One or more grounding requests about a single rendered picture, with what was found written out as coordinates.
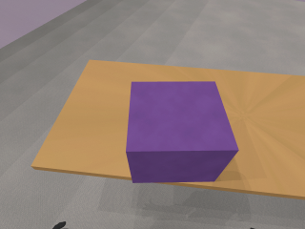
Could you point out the carton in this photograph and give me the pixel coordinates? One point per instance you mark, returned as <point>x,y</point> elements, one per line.
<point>178,131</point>

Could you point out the table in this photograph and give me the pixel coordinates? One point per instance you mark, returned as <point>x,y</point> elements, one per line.
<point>266,112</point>

